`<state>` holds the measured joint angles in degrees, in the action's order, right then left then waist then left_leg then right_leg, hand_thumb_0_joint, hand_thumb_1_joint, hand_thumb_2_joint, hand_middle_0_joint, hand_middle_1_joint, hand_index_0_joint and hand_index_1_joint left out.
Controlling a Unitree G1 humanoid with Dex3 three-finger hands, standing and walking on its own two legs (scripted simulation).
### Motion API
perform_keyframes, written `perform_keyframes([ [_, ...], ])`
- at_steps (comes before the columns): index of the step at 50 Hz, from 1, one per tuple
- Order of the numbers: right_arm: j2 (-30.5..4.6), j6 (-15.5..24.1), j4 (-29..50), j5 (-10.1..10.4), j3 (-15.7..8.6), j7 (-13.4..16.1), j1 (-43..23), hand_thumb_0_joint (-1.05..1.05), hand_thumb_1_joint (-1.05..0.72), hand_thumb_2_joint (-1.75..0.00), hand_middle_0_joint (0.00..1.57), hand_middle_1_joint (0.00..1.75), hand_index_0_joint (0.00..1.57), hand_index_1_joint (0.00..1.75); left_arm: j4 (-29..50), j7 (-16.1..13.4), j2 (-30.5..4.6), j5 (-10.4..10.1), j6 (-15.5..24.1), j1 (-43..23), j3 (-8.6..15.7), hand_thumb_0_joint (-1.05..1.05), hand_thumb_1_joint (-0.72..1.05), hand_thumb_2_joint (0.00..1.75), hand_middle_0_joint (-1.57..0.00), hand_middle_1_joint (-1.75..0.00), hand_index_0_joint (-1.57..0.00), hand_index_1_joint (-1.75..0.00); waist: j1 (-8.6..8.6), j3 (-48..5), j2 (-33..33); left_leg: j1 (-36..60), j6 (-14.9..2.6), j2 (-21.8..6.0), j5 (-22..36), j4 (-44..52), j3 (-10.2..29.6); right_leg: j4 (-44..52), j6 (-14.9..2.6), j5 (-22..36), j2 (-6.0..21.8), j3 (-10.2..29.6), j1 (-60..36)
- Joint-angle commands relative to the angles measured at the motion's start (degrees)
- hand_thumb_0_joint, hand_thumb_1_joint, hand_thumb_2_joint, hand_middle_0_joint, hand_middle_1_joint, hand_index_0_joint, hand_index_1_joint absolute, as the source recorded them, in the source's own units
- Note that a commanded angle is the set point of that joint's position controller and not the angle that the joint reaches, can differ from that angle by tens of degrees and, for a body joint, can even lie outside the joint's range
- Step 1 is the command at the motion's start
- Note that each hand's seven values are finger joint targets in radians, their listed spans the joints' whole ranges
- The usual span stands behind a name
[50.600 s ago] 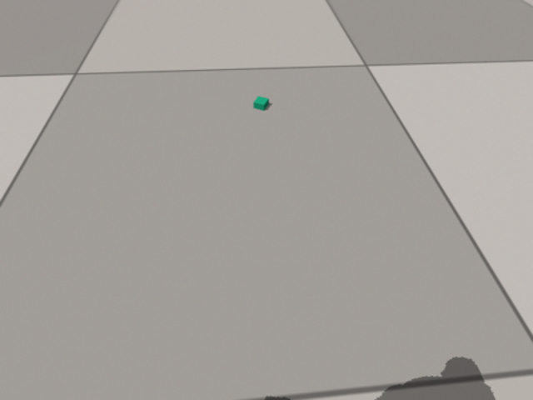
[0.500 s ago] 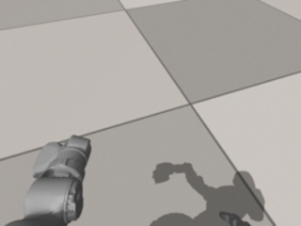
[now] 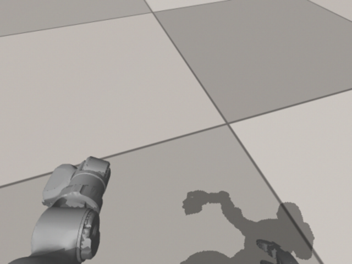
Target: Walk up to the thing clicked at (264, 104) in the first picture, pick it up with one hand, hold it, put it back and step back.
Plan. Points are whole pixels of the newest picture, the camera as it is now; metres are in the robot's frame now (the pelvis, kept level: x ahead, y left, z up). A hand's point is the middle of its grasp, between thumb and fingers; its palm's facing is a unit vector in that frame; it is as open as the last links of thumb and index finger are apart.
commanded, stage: hold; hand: left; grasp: from above
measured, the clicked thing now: (78, 203) +0.31 +0.25 -0.06
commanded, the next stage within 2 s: crouch in 0.18 s
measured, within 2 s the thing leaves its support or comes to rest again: neither
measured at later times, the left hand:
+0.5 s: hand (81, 198) +0.31 +0.23 -0.04, palm faces -0.09 -0.49 -0.87, open 8.9 cm
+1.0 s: hand (96, 222) +0.32 +0.26 -0.25, palm faces -0.04 -0.47 -0.88, open 8.9 cm
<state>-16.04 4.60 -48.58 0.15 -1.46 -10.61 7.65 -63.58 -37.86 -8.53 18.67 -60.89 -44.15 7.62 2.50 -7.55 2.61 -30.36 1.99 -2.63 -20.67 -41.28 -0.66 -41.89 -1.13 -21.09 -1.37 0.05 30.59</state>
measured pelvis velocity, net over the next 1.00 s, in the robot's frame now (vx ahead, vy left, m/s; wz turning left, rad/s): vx -0.05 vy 0.01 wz -0.02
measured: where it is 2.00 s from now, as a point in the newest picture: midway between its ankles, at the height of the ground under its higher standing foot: outside the picture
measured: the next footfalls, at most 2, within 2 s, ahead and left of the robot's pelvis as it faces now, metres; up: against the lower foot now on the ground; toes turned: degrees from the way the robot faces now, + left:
none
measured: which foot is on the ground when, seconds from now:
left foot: down 0.00-1.00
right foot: down 0.00-1.00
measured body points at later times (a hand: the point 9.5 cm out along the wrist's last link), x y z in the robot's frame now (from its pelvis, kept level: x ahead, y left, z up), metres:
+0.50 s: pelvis +0.00 +0.00 +0.00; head +0.04 -0.01 +0.45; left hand +0.32 +0.25 +0.01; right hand +0.15 -0.24 -0.12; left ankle -0.01 +0.14 -0.71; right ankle -0.01 -0.10 -0.71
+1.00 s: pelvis -0.05 +0.01 -0.13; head +0.11 +0.04 +0.29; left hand +0.33 +0.28 -0.20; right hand +0.02 -0.25 -0.27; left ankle -0.01 +0.14 -0.71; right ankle -0.01 -0.10 -0.71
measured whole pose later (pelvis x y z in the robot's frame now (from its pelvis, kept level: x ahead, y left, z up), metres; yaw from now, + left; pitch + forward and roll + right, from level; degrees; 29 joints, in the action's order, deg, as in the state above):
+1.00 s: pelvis -0.05 +0.01 -0.13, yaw -1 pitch +30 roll -2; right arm -15.2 6.9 -51.1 -7.3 -0.5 -11.1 7.9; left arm -86.7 -48.9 -18.2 21.5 -38.8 -58.3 19.3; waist 7.4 -11.1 -0.5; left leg -80.2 1.0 -3.2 -32.3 -82.4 1.1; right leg -80.7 -0.3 -31.5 -1.8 -0.9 79.3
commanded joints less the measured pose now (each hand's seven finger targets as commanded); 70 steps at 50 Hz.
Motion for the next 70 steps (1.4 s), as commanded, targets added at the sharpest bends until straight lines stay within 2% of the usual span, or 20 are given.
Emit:
perform_keyframes([
  [1,-7.2,2.4,7.3,0.6,-1.7,0.2,-5.0,0.0,-0.9,-0.9,0.2,0.3,0.2,0.3,10.6,-2.4,-10.7,2.0,0.0,-25.2,-1.6,0.0,0.75,0.73,-1.1,-0.58,-1.05,-0.63,-0.26,-20.8,-3.1,8.3,-1.3,2.8,16.7,3.9,-1.9,5.4,2.14,24.9,-0.8,-0.4,-12.4],
  [3,-7.6,2.2,6.9,0.8,-1.8,0.6,-4.9,0.0,-0.9,-0.9,0.2,0.3,0.2,0.3,9.6,-2.0,-10.6,2.3,0.0,-26.1,-2.0,0.0,0.75,0.7,-1.1,-0.56,-1.06,-0.61,0.54,-20.0,-3.1,9.6,-1.2,2.6,17.0,4.6,-1.9,5.9,2.15,24.1,-1.1,-0.7,-12.2],
  [7,-7.0,2.3,6.9,0.9,-1.5,0.6,-5.4,0.0,-0.9,-0.9,0.2,0.3,0.2,0.3,6.9,-1.6,-12.0,3.6,-0.6,-24.8,-1.7,0.0,0.78,0.74,-1.13,-0.58,-1.08,-0.63,-0.76,-18.3,-3.9,8.0,-1.36,2.7,16.7,4.9,-1.9,6.6,2.13,23.5,-0.7,-0.6,-11.7],
  [8,-7.0,2.4,6.7,0.9,-1.5,0.7,-5.5,0.0,-0.9,-0.9,0.2,0.3,0.2,0.3,6.8,-1.4,-10.9,3.4,-0.5,-24.7,-2.1,0.0,0.78,0.71,-1.12,-0.56,-1.08,-0.62,-0.03,-17.9,-3.9,8.7,-1.38,2.5,15.7,5.4,-1.8,6.9,2.09,21.7,-0.8,-0.5,-11.6],
  [14,-7.0,2.5,7.1,0.9,-1.8,0.8,-5.1,0.0,-0.89,-0.9,0.2,0.3,0.2,0.3,6.7,-1.0,-9.2,3.4,-0.1,-24.1,-2.4,0.0,0.87,0.81,-1.18,-0.67,-1.15,-0.73,-0.33,-18.9,-3.5,9.3,-1.31,2.6,18.9,5.4,-1.9,6.3,1.95,26.2,-0.7,-0.7,-12.5],
  [15,-6.5,2.6,7.0,1.0,-1.7,0.7,-5.2,0.0,-0.84,-0.88,0.2,0.3,0.2,0.3,6.9,-1.2,-8.7,2.9,0.0,-24.4,-2.7,0.0,0.9,0.89,-1.11,-0.7,-1.1,-0.72,-0.61,-17.7,-3.1,8.5,-1.3,2.5,17.8,5.7,-1.7,6.4,1.7,24.1,-0.6,-0.9,-12.1],
  [19,-6.8,2.5,7.1,1.1,-1.7,0.8,-4.2,0.0,-0.85,-0.89,0.2,0.3,0.2,0.3,5.9,-1.3,-9.0,3.2,0.7,-25.9,-2.6,0.0,0.73,0.82,-0.99,-0.71,-0.99,-0.71,0.92,-17.9,-5.5,8.2,-1.8,2.7,16.2,5.1,-1.7,6.7,2.11,24.9,-0.2,-0.2,-11.1],
  [20,-6.7,2.5,6.9,0.9,-1.8,0.8,-4.2,0.0,-0.85,-0.89,0.2,0.3,0.2,0.3,5.6,-1.4,-9.8,3.4,1.2,-25.9,-2.1,0.0,0.74,0.83,-1.0,-0.71,-1.0,-0.71,0.22,-18.2,-5.0,7.2,-1.7,2.5,16.3,4.8,-1.7,6.6,1.99,24.7,-0.2,-0.2,-10.7],
  [23,-7.0,2.6,5.7,0.8,-2.1,1.0,-3.3,0.0,-0.85,-0.89,0.2,0.3,0.2,0.3,2.5,-0.9,-9.0,4.3,2.7,-25.8,-2.4,0.0,0.76,0.84,-1.02,-0.68,-1.02,-0.7,0.75,-18.4,-5.4,6.7,-1.62,2.3,15.9,4.3,-1.8,6.1,1.87,24.0,-0.2,0.0,-10.0],
  [28,-6.7,3.2,3.5,-0.1,-2.3,0.8,-1.3,0.0,-0.85,-0.89,0.2,0.3,0.2,0.3,-4.4,-0.4,-10.1,5.9,6.3,-24.4,-0.9,0.0,0.74,0.86,-1.01,-0.7,-1.01,-0.71,1.66,-19.4,-6.0,0.7,-1.45,2.5,16.1,-0.6,-2.5,2.3,1.97,29.0,0.5,1.2,-7.4],
  [32,-5.7,3.8,1.4,-0.7,-1.9,0.5,2.2,0.0,-0.86,-0.89,0.2,0.3,0.2,0.3,-10.2,-2.8,-10.4,8.3,9.6,-25.4,-0.9,0.0,0.74,0.83,-1.01,-0.71,-1.01,-0.72,2.26,-18.5,-4.2,-6.4,-1.02,2.4,12.3,-5.1,-2.7,-2.0,1.16,23.1,0.1,2.0,0.2],
  [35,-7.5,4.5,1.3,-2.0,-2.9,0.6,3.3,0.0,-0.86,-0.89,0.2,0.3,0.2,0.3,-11.0,-6.0,-12.8,9.0,12.5,-28.0,1.4,0.0,0.72,0.82,-1.01,-0.71,-1.0,-0.72,2.43,-20.7,-2.7,-11.1,-0.3,2.4,12.3,-10.9,-2.5,-7.6,0.62,19.7,-0.6,2.1,6.7],
  [39,-6.9,5.0,1.6,-5.1,-2.6,-0.2,2.7,0.0,-0.87,-0.89,0.2,0.3,0.2,0.3,-14.9,-10.5,-13.8,8.1,16.5,-29.3,5.7,0.0,0.7,0.75,-1.02,-0.65,-1.02,-0.67,1.84,-25.3,-1.0,-19.1,0.64,1.8,12.9,-19.8,-1.9,-16.8,0.13,18.9,-1.1,1.4,13.8],
  [44,-8.1,4.4,2.4,-7.1,-1.9,-0.2,2.5,0.0,-0.88,-0.9,0.2,0.3,0.2,0.3,-16.0,-14.1,-16.4,5.3,20.5,-34.3,9.4,0.0,0.61,0.79,-1.01,-0.6,-0.98,-0.64,3.65,-33.4,0.2,-27.0,0.78,1.7,8.5,-29.7,-0.6,-25.7,-0.09,11.7,-1.8,-0.1,24.5],
  [47,-9.5,4.0,1.5,-7.5,-1.3,0.0,3.8,0.0,-0.89,-0.9,0.2,0.3,0.2,0.3,-15.7,-14.0,-17.0,4.0,23.3,-38.0,9.5,0.0,0.58,0.8,-1.03,-0.58,-0.98,-0.63,5.85,-35.0,1.7,-31.0,1.14,1.4,4.8,-35.1,1.0,-31.5,-0.46,6.9,-2.1,-1.8,34.6],
  [51,-10.7,3.2,0.3,-7.8,-1.2,0.4,5.7,0.0,-0.9,-0.91,0.2,0.3,0.2,0.3,-16.1,-12.9,-21.2,4.6,26.3,-40.9,10.4,0.0,0.58,0.75,-1.04,-0.53,-1.0,-0.59,7.55,-35.9,3.7,-36.8,1.29,1.5,0.6,-41.2,1.3,-36.1,-0.2,2.0,-1.6,-2.0,42.6],
  [55,-11.1,2.5,-0.5,-7.7,-0.7,0.5,6.6,0.0,-0.9,-0.91,0.2,0.3,0.2,0.3,-16.5,-11.3,-26.3,8.0,27.3,-44.0,10.5,0.0,0.63,0.72,-1.1,-0.47,-1.06,-0.53,8.13,-40.1,7.7,-41.1,1.21,1.4,-2.4,-46.4,2.0,-41.5,-0.37,-0.7,-1.2,-2.9,48.3],
  [58,-11.0,2.2,-0.8,-7.6,-0.7,0.0,6.7,0.0,-0.9,-0.91,0.2,0.3,0.2,0.3,-16.6,-10.3,-29.1,9.0,27.9,-45.1,11.6,0.0,0.66,0.73,-1.15,-0.42,-1.09,-0.5,8.26,-41.7,9.9,-43.8,1.26,1.1,-4.9,-49.8,2.9,-46.1,-0.45,-2.9,-0.9,-3.9,53.6],
  [64,-11.0,2.0,-0.3,-7.4,-0.5,-0.9,7.2,0.0,-0.91,-0.91,0.2,0.3,0.2,0.3,-17.3,-9.7,-30.6,8.0,27.9,-48.0,12.4,0.0,0.66,0.67,-1.19,-0.3,-1.12,-0.38,9.84,-44.0,12.7,-49.1,0.54,1.0,-8.7,-56.7,3.2,-52.5,-0.48,-6.0,-0.8,-4.3,62.6],
  [70,-12.8,1.4,-0.6,-7.2,-1.1,-2.3,9.7,0.0,-0.91,-0.91,0.2,0.3,0.2,0.3,-19.0,-10.1,-30.6,7.4,27.5,-49.6,13.4,0.0,0.66,0.67,-1.2,-0.25,-1.12,-0.35,11.07,-45.4,13.7,-52.6,0.51,0.7,-7.7,-62.0,3.5,-58.7,-0.46,-3.4,-0.5,-5.2,68.0],
])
